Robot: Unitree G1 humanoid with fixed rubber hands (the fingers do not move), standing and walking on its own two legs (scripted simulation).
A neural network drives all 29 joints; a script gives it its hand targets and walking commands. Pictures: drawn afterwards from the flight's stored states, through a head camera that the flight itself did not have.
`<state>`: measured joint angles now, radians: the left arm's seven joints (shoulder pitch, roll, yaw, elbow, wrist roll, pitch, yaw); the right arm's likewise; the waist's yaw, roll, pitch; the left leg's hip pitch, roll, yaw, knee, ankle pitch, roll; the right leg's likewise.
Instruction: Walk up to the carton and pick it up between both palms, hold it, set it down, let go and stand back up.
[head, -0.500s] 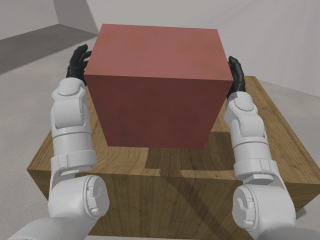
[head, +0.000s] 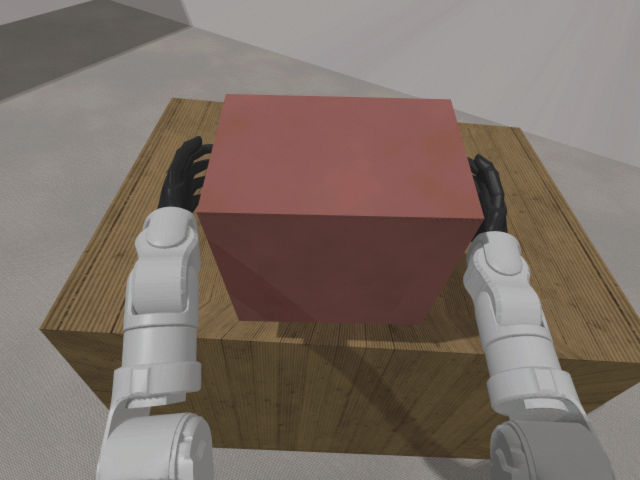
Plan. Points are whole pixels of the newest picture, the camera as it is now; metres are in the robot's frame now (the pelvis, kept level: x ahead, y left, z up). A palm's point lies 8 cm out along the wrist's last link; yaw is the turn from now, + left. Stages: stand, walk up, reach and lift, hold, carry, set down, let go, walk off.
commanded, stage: set down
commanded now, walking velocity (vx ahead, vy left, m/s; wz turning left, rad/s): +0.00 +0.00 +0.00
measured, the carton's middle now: (333, 221) +0.41 -0.02 +0.11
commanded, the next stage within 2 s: none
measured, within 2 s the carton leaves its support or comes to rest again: neither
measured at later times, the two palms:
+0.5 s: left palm (206, 216) +0.38 +0.14 +0.13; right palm (490, 235) +0.37 -0.22 +0.13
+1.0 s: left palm (211, 227) +0.39 +0.14 +0.10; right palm (482, 239) +0.38 -0.22 +0.11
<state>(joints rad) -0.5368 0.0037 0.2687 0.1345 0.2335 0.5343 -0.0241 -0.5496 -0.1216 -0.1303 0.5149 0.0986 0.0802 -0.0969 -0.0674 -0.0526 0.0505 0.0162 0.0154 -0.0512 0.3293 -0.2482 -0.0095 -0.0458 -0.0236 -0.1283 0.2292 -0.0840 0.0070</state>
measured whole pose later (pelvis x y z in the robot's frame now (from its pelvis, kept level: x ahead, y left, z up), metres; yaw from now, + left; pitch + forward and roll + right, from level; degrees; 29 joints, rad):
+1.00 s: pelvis +0.01 +0.00 +0.00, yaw +0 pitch +0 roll -1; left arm -0.61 -0.04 0.29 0.56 0.21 0.25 0.05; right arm -0.63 -0.12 -0.34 0.85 -0.09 -0.09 0.00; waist -0.04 -0.01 -0.01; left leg -0.08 0.02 -0.05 0.31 -0.23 -0.02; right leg -0.14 -0.02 -0.13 0.22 -0.07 0.00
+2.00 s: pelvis +0.01 +0.00 +0.00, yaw -2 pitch +5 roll -1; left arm -0.65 -0.07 0.36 0.76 0.23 0.05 0.07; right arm -0.66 -0.13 -0.46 0.94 -0.20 -0.18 0.05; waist -0.03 0.01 -0.03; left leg -0.18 0.02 -0.02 0.32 -0.23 -0.01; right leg -0.26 -0.02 -0.10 0.25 -0.07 0.00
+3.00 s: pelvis +0.01 -0.01 +0.00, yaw -3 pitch +6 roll +0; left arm -0.68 -0.10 0.46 0.79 0.32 -0.08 0.02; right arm -0.63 -0.07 -0.58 0.89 -0.31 -0.22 0.08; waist -0.02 0.00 0.00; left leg -0.19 0.02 0.00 0.31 -0.23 -0.02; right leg -0.30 -0.01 -0.08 0.28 -0.09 -0.01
